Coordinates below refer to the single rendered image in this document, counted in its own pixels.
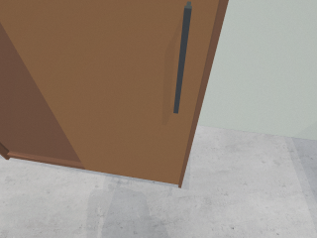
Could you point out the wardrobe door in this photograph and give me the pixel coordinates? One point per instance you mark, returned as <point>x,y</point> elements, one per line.
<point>108,71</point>
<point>27,124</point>

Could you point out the handle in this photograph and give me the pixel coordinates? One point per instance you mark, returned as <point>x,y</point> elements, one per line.
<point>182,54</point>

